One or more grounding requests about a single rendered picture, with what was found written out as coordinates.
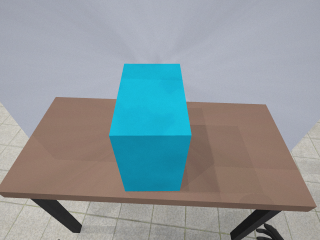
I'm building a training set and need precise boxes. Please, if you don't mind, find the robot right hand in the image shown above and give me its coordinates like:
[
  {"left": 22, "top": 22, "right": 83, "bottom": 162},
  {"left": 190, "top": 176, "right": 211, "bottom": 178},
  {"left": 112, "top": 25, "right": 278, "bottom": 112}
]
[{"left": 256, "top": 223, "right": 284, "bottom": 240}]

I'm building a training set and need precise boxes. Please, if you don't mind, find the table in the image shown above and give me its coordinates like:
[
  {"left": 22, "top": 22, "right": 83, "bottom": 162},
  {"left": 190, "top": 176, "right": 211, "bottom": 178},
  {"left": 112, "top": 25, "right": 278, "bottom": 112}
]
[{"left": 0, "top": 97, "right": 317, "bottom": 240}]

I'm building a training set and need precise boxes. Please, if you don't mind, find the carton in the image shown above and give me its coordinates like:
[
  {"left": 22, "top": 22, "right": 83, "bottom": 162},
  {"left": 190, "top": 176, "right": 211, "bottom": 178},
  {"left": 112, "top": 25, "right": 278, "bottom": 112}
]
[{"left": 109, "top": 63, "right": 192, "bottom": 192}]

